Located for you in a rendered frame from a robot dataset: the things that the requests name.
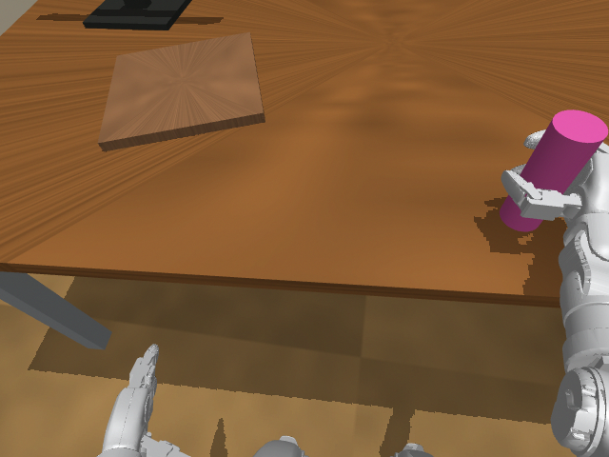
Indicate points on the right robot arm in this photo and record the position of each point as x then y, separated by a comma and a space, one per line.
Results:
580, 417

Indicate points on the table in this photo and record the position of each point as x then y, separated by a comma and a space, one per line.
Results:
377, 171

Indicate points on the left robot hand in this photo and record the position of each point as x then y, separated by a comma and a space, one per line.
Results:
128, 421

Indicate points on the right robot hand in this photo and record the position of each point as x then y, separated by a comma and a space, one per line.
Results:
588, 193

